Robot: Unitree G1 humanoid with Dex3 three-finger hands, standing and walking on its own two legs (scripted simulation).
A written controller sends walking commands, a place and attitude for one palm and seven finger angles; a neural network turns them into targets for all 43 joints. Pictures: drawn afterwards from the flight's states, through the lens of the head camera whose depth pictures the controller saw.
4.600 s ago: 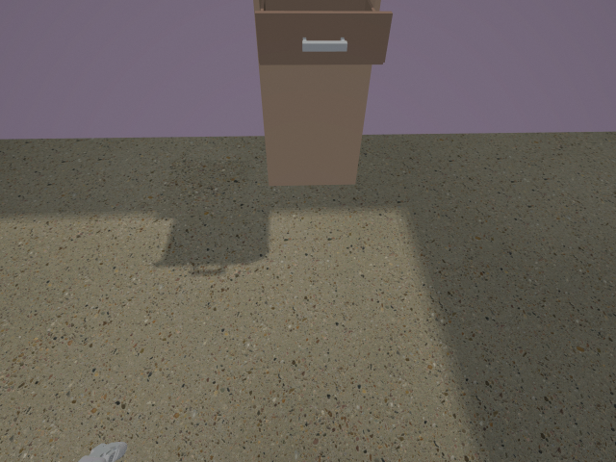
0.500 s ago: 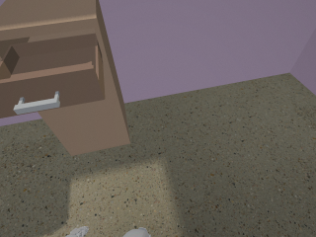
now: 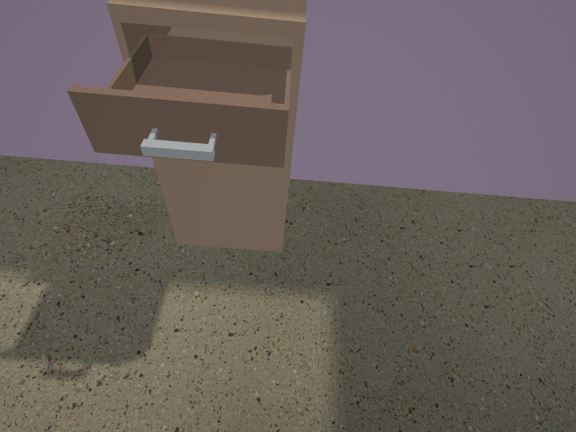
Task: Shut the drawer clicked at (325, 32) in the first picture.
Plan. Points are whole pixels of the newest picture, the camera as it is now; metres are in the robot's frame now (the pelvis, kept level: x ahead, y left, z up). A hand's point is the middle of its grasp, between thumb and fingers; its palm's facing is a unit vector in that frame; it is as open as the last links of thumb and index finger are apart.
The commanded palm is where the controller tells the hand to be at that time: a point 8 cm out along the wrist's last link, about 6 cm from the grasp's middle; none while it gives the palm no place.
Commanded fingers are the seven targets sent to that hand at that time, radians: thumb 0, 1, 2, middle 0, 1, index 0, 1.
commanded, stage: take the last steps up to it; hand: left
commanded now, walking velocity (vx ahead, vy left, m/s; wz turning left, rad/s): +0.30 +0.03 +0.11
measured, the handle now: (181, 142) +0.57 +0.27 +0.04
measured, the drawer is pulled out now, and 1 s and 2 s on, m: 0.29 0.29 0.29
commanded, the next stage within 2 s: come to a stop and stand still in 0.84 s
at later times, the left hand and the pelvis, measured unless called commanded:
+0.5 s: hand out of the picture +0.08 +0.15 -0.16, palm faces +0.15 -0.97 -0.20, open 7.3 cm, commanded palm none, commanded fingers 0.00 0.90 0.90 -0.20 -0.30 -0.20 -0.30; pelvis +0.11 -0.02 +0.01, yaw +4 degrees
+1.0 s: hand (154, 357) +0.25 +0.25 -0.18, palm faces +0.14 -0.97 -0.18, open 7.4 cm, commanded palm none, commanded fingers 0.00 0.90 0.90 -0.20 -0.30 -0.20 -0.30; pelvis +0.24 +0.07 +0.00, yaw +2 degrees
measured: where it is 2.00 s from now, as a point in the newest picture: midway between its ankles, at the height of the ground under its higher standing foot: outside the picture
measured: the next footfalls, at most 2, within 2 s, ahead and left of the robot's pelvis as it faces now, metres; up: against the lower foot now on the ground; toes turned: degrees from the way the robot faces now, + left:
right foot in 0.26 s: +0.13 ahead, -0.12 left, +0.00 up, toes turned -4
left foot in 0.74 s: +0.30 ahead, +0.16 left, +0.00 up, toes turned +13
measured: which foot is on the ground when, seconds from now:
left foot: down 0.00-0.28, up 0.30-0.72, down 0.74-1.00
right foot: up 0.00-0.24, down 0.26-0.76, up 0.78-1.00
